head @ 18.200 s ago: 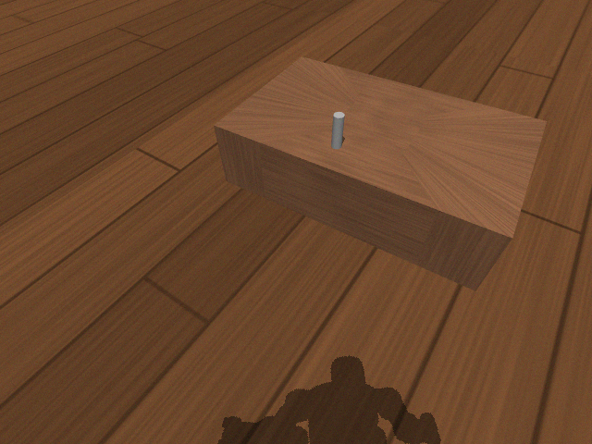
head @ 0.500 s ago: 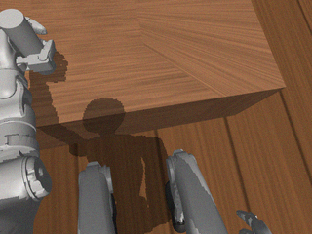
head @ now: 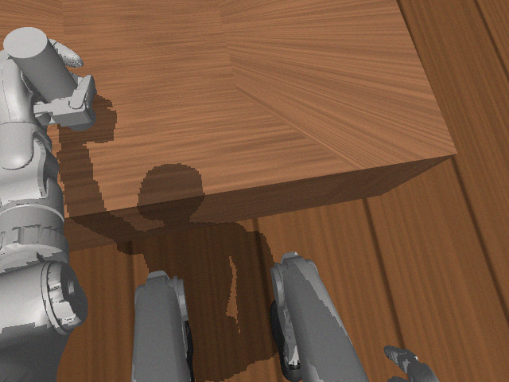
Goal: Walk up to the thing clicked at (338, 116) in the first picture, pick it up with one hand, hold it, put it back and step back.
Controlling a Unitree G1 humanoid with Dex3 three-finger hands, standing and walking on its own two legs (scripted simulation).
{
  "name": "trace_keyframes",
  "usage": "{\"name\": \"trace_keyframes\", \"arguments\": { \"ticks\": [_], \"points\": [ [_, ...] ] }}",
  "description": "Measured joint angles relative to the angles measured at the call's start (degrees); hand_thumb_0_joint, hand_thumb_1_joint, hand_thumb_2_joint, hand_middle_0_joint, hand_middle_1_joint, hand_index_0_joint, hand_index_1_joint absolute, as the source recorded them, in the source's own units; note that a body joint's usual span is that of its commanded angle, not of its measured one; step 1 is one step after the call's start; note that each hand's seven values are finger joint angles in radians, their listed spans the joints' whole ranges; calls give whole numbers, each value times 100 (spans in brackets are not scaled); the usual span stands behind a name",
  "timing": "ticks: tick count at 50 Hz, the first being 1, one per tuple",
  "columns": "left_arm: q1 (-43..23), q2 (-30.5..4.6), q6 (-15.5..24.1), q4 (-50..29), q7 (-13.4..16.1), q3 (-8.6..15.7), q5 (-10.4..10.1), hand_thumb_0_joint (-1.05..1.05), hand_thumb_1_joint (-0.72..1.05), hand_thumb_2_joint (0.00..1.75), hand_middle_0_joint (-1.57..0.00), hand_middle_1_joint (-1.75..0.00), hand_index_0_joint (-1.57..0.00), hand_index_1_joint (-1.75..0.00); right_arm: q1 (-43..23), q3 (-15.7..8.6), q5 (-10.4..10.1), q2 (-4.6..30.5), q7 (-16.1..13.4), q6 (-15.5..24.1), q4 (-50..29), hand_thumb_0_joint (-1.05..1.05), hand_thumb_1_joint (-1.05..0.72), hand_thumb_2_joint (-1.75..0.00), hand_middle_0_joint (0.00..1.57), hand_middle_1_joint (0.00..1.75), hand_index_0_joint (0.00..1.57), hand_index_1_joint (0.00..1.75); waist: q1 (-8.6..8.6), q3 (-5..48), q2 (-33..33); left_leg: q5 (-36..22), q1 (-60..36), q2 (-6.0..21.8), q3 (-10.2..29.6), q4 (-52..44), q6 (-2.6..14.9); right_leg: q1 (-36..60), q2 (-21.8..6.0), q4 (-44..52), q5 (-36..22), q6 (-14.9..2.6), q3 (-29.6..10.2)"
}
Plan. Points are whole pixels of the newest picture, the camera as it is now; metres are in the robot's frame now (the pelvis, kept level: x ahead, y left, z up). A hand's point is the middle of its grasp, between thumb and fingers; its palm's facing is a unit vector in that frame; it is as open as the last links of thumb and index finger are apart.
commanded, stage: lift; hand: left
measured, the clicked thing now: (58, 86) +0.54 +0.21 +0.02
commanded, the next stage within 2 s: hold in 1.88 s
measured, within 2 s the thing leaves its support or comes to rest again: neither
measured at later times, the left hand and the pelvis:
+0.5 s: hand (53, 83) +0.50 +0.19 +0.07, palm faces +0.10 -0.99 -0.05, open 5.8 cm; pelvis +0.01 +0.00 +0.05, yaw +1 degrees
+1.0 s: hand out of the picture +0.42 +0.19 +0.18, palm faces +0.12 -0.99 -0.04, open 5.7 cm; pelvis +0.03 +0.00 +0.15, yaw +3 degrees
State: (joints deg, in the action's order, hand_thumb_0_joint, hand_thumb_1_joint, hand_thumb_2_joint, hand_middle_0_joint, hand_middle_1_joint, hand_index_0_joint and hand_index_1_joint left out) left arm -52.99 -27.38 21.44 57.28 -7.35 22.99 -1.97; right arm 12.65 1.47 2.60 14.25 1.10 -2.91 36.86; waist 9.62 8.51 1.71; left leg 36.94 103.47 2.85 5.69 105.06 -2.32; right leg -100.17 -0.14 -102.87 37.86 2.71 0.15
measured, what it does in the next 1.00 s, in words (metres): rises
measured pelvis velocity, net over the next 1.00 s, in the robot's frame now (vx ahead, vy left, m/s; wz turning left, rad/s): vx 0.03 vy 0.00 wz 0.05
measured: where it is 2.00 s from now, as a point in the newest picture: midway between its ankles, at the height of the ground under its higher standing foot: (237, 363)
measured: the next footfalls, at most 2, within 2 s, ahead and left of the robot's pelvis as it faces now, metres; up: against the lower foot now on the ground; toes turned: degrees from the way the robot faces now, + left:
none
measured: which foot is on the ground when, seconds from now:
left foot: down 0.00-1.00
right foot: down 0.00-1.00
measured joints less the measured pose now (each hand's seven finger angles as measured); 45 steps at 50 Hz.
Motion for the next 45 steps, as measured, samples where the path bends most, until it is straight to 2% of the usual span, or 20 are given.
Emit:
{"name": "trace_keyframes", "arguments": {
  "ticks": [12,21,35,45],
  "points": [
    [134,110,27,-121,-35,-50,-63,-1,5,121,-96,-122,-100,-122,19,-27,-9,10,14,-6,49,0,-90,-89,21,30,20,30,-59,15,11,-8,-303,9,-11,-238,1,306,-7,246,-13,-7,15],
    [702,403,-99,-619,15,-144,-186,-1,5,121,-96,-122,-100,-122,1,-88,-70,-41,-18,-9,62,0,-91,-89,21,30,20,30,-187,29,57,-77,-839,31,-46,-668,-5,825,-11,667,-90,-28,21],
    [2025,990,-209,-1742,230,-639,-382,-1,5,121,-97,-122,-100,-121,-89,-186,-201,-103,-138,96,124,0,-90,-89,21,30,20,30,-429,20,19,-313,-2315,86,-77,-1789,-17,2309,-1,1823,-357,-76,88],
    [2882,1193,-233,-2296,320,-1026,-540,-1,5,122,-97,-121,-101,-121,-129,-207,-303,-101,-237,220,105,1,-90,-89,21,30,20,30,-591,-81,-39,-579,-3505,68,-140,-2751,-1,3503,-45,2786,-620,-81,101]
  ]
}}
